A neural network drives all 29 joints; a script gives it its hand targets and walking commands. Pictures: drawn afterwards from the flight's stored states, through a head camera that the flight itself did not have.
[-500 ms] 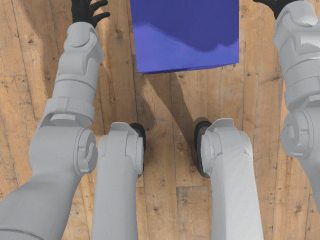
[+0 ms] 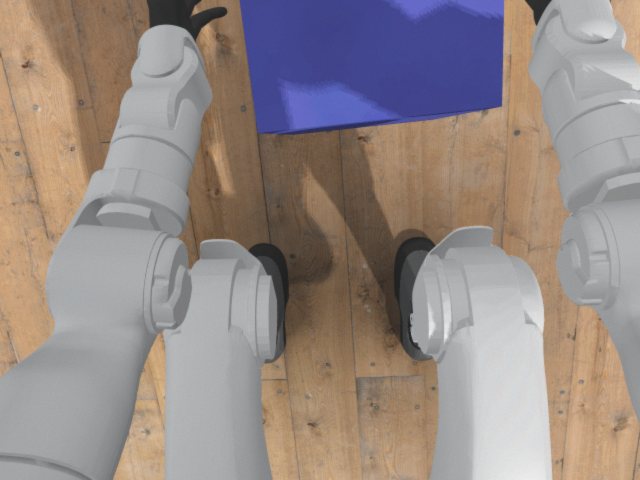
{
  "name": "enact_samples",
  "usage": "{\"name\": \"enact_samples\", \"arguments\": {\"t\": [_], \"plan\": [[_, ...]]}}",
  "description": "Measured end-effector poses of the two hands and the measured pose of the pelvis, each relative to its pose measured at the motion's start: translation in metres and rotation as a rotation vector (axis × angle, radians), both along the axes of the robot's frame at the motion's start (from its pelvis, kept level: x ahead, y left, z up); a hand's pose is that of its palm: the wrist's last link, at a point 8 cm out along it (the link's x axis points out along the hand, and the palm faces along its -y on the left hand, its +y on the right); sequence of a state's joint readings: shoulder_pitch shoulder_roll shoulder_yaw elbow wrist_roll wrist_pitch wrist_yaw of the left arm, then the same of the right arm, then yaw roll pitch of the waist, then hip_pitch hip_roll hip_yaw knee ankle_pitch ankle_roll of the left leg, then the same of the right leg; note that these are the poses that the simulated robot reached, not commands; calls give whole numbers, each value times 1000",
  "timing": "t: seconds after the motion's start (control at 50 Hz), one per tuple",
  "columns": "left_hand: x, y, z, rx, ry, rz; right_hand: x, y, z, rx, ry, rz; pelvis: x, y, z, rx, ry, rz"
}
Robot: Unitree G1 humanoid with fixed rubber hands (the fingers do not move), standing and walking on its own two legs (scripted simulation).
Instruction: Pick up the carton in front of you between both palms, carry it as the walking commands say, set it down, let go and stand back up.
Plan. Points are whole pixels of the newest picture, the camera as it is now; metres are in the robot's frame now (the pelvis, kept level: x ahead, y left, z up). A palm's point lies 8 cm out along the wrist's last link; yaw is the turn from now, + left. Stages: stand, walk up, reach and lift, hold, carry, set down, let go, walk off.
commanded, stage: reach and lift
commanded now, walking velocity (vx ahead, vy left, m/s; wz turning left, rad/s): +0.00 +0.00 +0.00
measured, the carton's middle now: (361, 31) +0.52 -0.05 -0.25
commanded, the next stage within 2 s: none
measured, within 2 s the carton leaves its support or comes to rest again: leaves its support in 0.52 s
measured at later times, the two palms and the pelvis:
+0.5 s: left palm (196, 14) +0.54 +0.11 -0.17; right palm out of the picture +0.53 -0.19 -0.17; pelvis +0.00 +0.00 +0.00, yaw +0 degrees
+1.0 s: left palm out of the picture +0.50 +0.10 +0.02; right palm out of the picture +0.48 -0.19 +0.02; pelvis -0.01 +0.01 +0.09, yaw -3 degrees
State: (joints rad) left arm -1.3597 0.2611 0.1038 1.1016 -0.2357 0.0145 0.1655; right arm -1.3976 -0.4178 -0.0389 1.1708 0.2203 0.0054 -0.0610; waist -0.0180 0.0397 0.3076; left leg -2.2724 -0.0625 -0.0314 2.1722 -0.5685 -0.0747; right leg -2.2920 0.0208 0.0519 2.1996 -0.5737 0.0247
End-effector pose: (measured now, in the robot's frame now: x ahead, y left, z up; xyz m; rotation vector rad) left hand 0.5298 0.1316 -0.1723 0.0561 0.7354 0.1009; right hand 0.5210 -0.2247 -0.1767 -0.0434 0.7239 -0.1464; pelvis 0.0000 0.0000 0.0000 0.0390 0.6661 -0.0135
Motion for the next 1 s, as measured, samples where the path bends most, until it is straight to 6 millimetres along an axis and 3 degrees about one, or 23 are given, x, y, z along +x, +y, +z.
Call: {"name": "enact_samples", "arguments": {"t": [0.14,0.24,0.48,0.6,0.66,0.74,0.86,1.0], "plan": [[-4,-5,2,-6,1,-7,-1,7,3,7,5,13,-5,1,4,0,3,-1],[-1,-23,2,-31,-6,-35,4,27,3,21,2,38,-8,1,6,-2,-2,2],[5,-25,5,-28,18,12,9,31,8,17,46,48,-4,2,-1,-11,-19,7],[6,-25,23,-30,-5,37,2,33,16,25,28,33,1,2,-3,-11,-2,5],[2,-26,41,-45,-40,43,-2,32,36,36,-8,18,1,3,0,-11,8,-2],[-8,-29,79,-65,-84,45,-11,28,79,47,-52,-10,0,5,11,-10,18,-13],[-23,-32,140,-79,-73,47,-29,26,142,60,-42,-38,-6,7,45,-11,38,-31],[-34,-28,193,-65,-56,39,-41,30,195,51,-24,-36,-9,9,85,-12,63,-36]]}}
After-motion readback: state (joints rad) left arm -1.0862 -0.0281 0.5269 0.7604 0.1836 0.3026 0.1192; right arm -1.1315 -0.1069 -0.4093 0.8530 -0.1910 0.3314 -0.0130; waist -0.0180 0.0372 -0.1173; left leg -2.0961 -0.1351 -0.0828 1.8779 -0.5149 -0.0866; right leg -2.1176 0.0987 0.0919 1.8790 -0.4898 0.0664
